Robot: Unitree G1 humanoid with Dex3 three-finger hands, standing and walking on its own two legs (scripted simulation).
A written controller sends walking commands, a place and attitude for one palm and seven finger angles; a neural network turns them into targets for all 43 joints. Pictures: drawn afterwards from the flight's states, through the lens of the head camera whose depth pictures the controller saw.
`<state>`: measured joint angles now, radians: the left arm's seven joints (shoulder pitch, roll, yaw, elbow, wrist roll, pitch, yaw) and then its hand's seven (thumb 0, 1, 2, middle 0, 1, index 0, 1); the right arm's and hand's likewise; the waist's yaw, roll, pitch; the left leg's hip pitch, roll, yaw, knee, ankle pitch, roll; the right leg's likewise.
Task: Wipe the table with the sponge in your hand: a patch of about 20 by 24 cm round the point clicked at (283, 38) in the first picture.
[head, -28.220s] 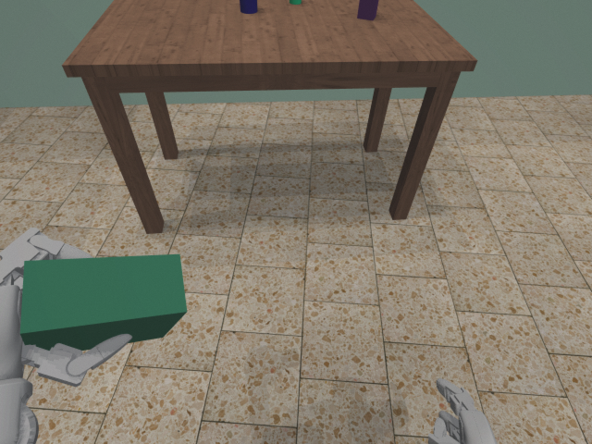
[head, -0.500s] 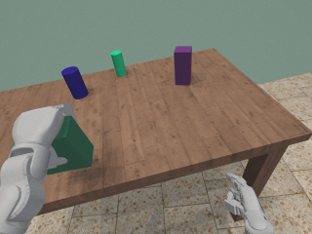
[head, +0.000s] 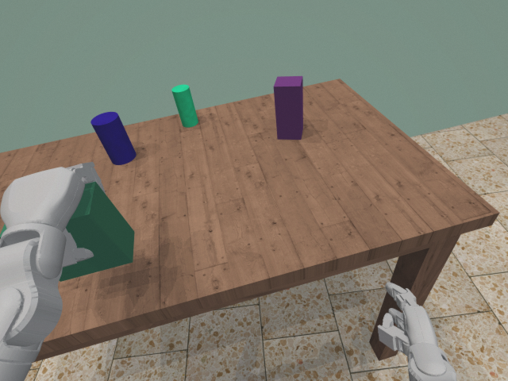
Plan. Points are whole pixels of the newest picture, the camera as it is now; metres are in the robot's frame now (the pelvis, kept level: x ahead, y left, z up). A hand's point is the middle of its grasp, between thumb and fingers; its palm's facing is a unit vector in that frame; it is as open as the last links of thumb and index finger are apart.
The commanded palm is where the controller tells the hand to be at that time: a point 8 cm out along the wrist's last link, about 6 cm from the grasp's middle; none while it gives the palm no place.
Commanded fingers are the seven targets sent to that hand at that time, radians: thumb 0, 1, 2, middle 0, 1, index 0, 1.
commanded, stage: move the sponge above the wiping area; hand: left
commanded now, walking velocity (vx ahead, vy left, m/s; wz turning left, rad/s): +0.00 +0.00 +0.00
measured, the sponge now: (85, 242) +0.24 +0.32 +0.13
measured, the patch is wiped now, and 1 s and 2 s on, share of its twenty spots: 0.00 0.00 0.00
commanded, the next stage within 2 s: none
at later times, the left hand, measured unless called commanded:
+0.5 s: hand (72, 212) +0.25 +0.31 +0.19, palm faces +0.24 -0.06 -0.97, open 10.3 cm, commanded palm +0.21 +0.29 +0.23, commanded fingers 0.00 0.10 1.30 -1.20 -1.60 -1.20 -1.60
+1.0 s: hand (93, 218) +0.27 +0.30 +0.16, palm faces +0.13 -0.07 -0.99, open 10.3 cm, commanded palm +0.23 +0.29 +0.21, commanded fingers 0.00 0.10 1.30 -1.20 -1.60 -1.20 -1.60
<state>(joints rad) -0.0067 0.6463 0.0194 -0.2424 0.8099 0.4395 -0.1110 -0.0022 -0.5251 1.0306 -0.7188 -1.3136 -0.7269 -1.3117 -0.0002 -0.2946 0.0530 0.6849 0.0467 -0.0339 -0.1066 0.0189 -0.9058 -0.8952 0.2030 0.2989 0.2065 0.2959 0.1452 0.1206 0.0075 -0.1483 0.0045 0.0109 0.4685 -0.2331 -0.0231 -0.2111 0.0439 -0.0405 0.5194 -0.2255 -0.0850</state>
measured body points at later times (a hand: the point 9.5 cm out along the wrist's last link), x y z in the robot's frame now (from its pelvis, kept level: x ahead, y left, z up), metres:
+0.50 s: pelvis +0.01 +0.02 +0.01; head -0.02 -0.03 +0.45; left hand +0.24 +0.31 +0.24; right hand +0.27 -0.17 -0.06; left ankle +0.02 +0.14 -0.74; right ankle +0.04 -0.06 -0.74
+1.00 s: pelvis +0.01 +0.02 +0.01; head -0.02 -0.04 +0.45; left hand +0.26 +0.30 +0.21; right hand +0.27 -0.17 -0.07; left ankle +0.02 +0.14 -0.74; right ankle +0.04 -0.06 -0.74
